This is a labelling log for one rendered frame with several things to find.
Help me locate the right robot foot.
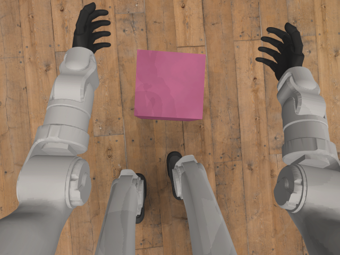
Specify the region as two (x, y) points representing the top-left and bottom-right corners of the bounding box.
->
(166, 151), (183, 200)

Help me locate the right robot hand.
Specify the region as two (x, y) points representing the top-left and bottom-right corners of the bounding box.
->
(256, 22), (304, 81)

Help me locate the left robot shin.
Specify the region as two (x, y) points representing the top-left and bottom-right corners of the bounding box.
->
(110, 169), (141, 215)

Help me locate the left robot hand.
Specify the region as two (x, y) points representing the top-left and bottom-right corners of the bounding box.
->
(72, 2), (111, 53)

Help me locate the robot right upper arm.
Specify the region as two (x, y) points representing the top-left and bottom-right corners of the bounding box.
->
(274, 164), (340, 255)

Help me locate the robot left upper arm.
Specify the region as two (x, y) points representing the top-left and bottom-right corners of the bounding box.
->
(0, 155), (91, 255)

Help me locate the robot left forearm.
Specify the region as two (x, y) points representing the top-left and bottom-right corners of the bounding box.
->
(16, 47), (99, 201)

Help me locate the carton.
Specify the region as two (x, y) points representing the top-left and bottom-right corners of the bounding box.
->
(134, 49), (206, 121)

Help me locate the robot right forearm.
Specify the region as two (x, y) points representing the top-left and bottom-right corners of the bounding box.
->
(277, 66), (340, 172)

